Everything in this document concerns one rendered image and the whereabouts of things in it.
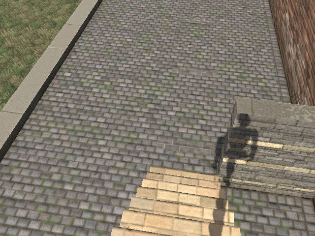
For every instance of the stairs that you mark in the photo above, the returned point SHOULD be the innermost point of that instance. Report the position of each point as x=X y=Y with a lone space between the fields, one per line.
x=174 y=202

